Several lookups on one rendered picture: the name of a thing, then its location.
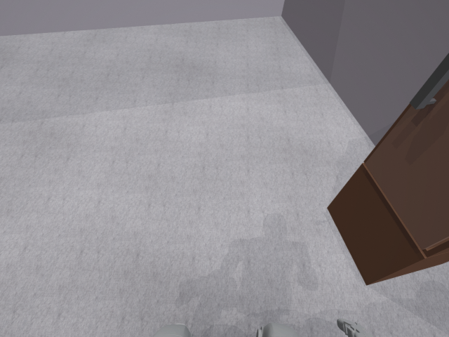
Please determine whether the cupboard door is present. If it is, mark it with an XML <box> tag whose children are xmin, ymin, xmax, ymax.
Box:
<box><xmin>365</xmin><ymin>80</ymin><xmax>449</xmax><ymax>250</ymax></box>

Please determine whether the right robot hand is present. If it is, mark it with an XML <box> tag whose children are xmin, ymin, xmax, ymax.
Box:
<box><xmin>337</xmin><ymin>318</ymin><xmax>373</xmax><ymax>337</ymax></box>

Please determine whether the handle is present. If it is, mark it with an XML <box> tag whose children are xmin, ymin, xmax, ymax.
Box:
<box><xmin>409</xmin><ymin>53</ymin><xmax>449</xmax><ymax>110</ymax></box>

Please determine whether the right robot thigh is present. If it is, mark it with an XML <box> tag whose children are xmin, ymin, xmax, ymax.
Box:
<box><xmin>256</xmin><ymin>322</ymin><xmax>299</xmax><ymax>337</ymax></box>

